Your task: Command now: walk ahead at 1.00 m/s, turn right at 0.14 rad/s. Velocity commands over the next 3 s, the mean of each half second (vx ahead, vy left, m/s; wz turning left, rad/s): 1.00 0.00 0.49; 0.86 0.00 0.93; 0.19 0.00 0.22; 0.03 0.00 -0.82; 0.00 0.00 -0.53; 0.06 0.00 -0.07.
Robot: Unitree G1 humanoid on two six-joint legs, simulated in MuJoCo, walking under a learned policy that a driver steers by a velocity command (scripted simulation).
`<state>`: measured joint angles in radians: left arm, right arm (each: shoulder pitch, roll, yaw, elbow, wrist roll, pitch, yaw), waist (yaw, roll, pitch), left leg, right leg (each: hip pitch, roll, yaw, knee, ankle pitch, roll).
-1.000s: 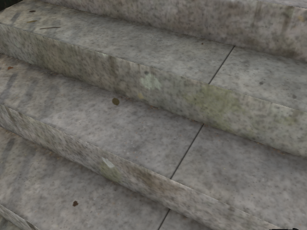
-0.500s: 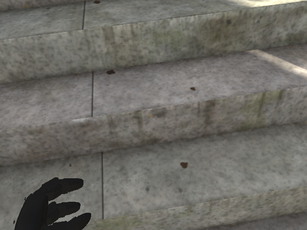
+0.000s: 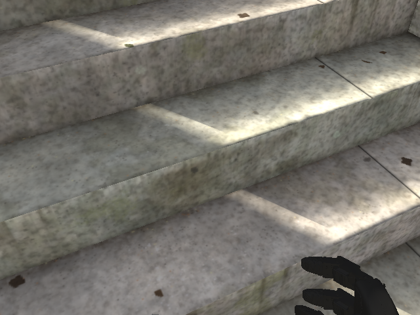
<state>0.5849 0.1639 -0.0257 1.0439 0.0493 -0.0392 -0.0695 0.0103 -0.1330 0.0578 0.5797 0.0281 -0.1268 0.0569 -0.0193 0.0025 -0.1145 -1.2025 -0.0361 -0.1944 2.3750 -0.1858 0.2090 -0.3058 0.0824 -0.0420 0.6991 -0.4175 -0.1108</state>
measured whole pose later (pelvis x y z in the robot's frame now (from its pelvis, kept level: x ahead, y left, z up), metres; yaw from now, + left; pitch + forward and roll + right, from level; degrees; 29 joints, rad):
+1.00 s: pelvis +0.68 +0.21 +0.44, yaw +44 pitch +2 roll -1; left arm 0.31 0.23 0.01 0.87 0.02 -0.07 0.02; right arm 0.01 -0.22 0.05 0.54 -0.02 0.02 0.05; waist 0.04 0.02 0.02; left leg -0.92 -0.08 0.09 1.30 -0.46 0.15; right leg -0.23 -0.09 -0.02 1.22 -0.14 0.00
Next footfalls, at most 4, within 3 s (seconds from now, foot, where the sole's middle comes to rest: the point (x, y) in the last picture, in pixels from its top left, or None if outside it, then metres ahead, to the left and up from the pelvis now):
0.20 left None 0.27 0.08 -0.57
0.54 right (235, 241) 0.63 -0.04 -0.38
0.94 left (78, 155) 0.78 0.36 -0.20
1.42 right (77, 44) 1.03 0.37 -0.01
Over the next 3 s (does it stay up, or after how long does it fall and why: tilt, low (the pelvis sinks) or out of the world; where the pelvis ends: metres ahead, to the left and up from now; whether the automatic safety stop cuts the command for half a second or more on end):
stays up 1.02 0.45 0.76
